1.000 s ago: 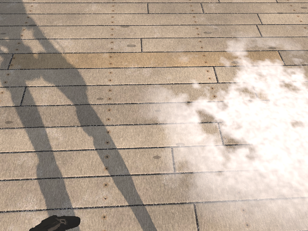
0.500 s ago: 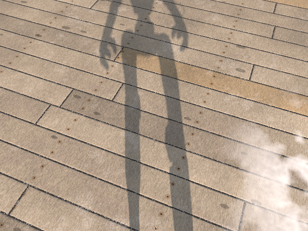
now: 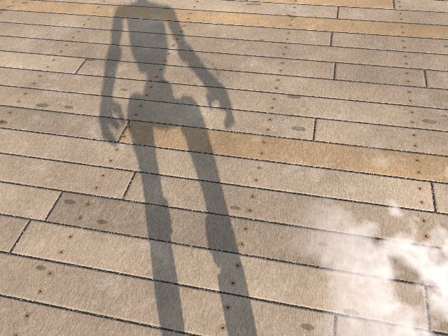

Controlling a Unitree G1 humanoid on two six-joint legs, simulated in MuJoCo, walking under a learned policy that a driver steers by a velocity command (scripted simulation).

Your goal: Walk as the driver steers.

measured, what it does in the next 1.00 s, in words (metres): walks ahead, turning right: left foot, then right foot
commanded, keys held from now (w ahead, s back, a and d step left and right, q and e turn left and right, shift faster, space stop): w+e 0.84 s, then w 0.16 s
